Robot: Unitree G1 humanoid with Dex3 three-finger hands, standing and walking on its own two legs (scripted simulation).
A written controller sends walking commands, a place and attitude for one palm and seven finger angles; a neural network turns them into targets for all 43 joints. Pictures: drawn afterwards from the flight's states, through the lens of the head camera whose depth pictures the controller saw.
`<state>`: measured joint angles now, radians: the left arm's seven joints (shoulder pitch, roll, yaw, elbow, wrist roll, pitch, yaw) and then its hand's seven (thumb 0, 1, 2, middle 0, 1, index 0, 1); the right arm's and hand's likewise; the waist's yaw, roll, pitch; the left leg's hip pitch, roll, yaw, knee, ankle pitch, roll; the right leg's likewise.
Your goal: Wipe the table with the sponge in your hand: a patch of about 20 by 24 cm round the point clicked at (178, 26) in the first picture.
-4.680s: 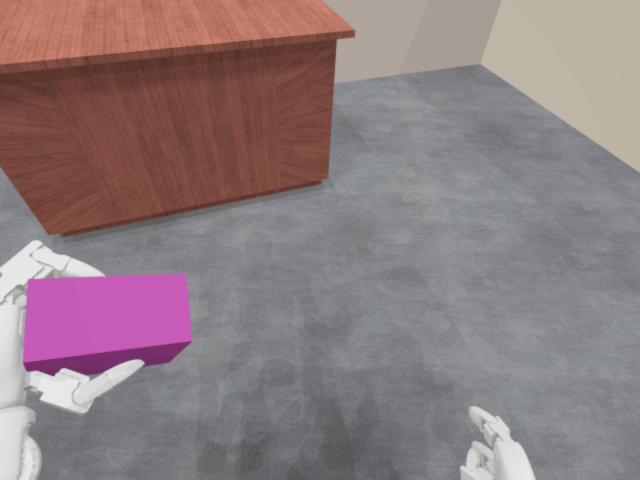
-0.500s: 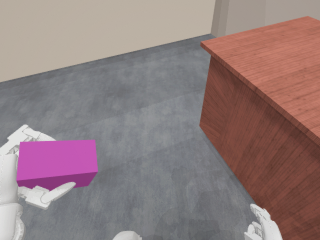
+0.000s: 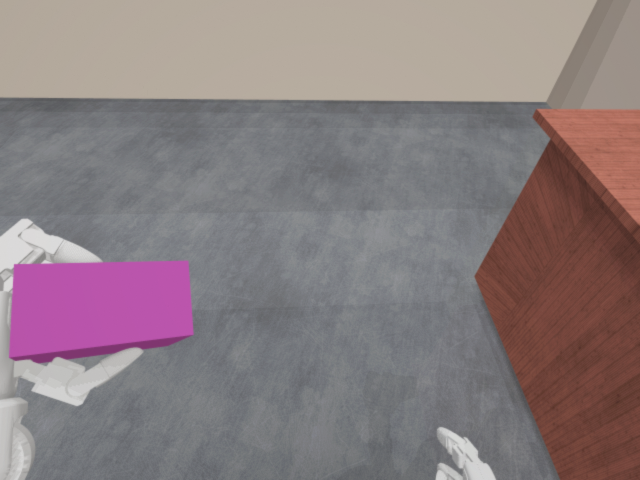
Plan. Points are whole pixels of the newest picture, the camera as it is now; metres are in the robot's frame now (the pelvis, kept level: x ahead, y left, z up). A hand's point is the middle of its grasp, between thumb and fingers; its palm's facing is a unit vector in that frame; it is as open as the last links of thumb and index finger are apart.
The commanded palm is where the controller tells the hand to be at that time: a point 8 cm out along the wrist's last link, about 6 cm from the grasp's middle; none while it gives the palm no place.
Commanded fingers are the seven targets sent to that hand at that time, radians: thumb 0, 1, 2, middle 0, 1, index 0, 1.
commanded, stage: walk to a spot facing it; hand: left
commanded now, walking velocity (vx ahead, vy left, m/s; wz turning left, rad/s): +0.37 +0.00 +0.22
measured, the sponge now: (131, 311) +0.22 +0.20 +0.17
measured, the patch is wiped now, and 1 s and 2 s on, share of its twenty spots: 0.00 0.00 0.00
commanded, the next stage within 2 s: turn to face it in 0.96 s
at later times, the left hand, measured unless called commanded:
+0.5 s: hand (93, 267) +0.26 +0.26 +0.17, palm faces +0.50 -0.74 -0.45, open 10.6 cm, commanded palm +0.20 +0.29 +0.17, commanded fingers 0.00 0.10 1.30 -1.20 -1.60 -1.20 -1.60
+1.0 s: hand (138, 201) +0.38 +0.27 +0.15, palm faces +0.59 -0.67 -0.45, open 10.6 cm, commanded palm +0.30 +0.29 +0.17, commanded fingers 0.00 0.10 1.30 -1.20 -1.60 -1.20 -1.60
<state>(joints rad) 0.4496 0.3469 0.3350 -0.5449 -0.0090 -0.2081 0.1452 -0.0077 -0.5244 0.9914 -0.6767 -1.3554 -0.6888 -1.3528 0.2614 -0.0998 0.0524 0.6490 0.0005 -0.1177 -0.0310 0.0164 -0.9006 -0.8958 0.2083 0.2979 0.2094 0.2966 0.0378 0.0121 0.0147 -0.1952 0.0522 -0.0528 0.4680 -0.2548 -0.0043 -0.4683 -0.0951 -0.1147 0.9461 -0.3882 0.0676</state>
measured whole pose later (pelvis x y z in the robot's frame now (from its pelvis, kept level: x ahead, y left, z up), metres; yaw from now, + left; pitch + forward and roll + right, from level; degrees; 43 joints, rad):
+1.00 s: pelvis +0.21 -0.02 -0.02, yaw +14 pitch -1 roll +0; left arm 0.39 0.34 0.34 -0.43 -0.01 -0.19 0.14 -0.01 -0.52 0.99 -0.67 -1.36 -0.69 -1.36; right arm 0.16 -0.19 0.01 0.66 0.01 -0.06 -0.06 0.02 -0.90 -0.90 0.21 0.30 0.21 0.30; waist 0.02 0.07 0.08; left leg -0.38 0.07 0.02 1.06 -0.47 -0.01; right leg -0.33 -0.08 -0.22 0.64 -0.28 -0.05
